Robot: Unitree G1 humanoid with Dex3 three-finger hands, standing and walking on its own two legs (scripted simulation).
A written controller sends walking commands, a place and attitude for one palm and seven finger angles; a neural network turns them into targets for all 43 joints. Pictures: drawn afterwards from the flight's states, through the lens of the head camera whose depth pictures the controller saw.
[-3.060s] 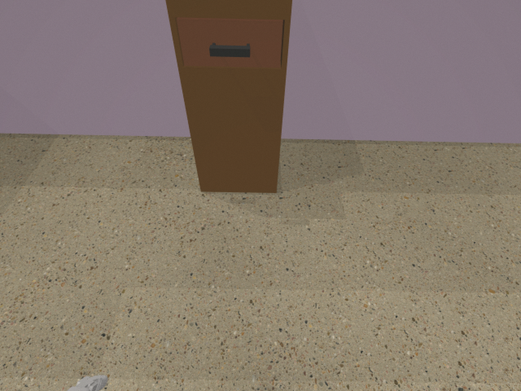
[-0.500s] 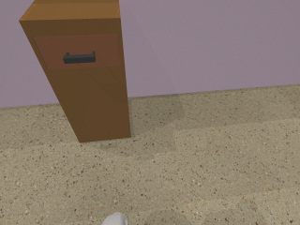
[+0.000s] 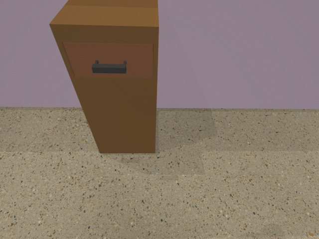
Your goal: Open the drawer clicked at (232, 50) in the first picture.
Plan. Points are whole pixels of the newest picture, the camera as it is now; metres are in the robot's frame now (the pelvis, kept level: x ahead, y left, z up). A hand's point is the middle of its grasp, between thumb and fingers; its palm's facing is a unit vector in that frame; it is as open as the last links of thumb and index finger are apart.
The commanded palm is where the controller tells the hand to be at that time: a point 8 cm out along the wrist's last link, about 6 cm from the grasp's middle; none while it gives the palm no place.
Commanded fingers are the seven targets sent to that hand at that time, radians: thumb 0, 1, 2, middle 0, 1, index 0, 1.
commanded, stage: take the last steps up to it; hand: left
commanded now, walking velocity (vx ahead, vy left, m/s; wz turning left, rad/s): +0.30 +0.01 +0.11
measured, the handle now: (110, 65) +0.75 +0.25 +0.00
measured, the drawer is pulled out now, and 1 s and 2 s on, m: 0.00 0.00 0.00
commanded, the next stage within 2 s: come to a stop and stand still in 0.66 s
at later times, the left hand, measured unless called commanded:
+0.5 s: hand out of the picture -0.03 +0.14 -0.17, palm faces +0.22 -0.97 -0.12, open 7.4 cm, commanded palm none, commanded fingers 0.00 0.90 0.90 -0.20 -0.30 -0.20 -0.30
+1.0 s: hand (101, 178) +0.33 +0.22 -0.17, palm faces +0.04 -0.97 -0.22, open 7.4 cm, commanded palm none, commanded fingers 0.00 0.90 0.90 -0.20 -0.30 -0.20 -0.30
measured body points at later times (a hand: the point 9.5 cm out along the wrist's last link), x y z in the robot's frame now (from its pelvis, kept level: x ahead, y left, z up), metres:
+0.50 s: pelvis +0.12 +0.02 -0.01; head +0.15 +0.04 +0.44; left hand -0.04 +0.19 -0.16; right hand +0.20 -0.20 -0.16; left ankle +0.18 +0.14 -0.74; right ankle +0.00 -0.13 -0.74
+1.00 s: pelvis +0.24 +0.04 -0.01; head +0.25 +0.03 +0.44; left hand +0.33 +0.27 -0.15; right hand +0.22 -0.17 -0.18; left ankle +0.18 +0.14 -0.74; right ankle +0.31 -0.06 -0.74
